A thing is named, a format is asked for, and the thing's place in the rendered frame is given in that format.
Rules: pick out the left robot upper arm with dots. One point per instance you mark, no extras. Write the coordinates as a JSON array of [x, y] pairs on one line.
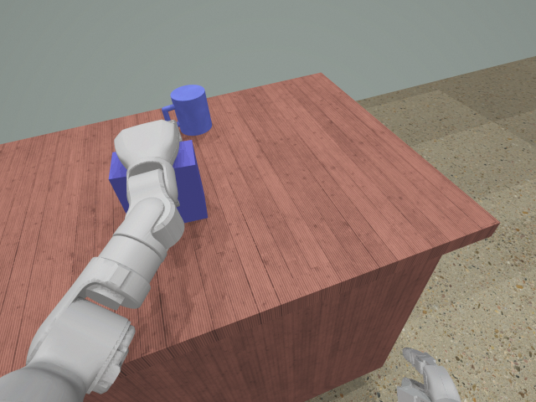
[[83, 352]]

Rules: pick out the left robot forearm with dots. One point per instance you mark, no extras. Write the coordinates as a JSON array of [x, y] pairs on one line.
[[121, 274]]

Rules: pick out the robot right hand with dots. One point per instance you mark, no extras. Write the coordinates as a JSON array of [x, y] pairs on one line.
[[437, 382]]

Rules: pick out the sponge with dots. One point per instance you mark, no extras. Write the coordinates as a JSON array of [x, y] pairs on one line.
[[190, 189]]

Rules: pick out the robot left hand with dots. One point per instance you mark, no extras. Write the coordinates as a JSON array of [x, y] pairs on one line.
[[153, 139]]

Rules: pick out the table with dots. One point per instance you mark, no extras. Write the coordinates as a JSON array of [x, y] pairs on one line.
[[323, 230]]

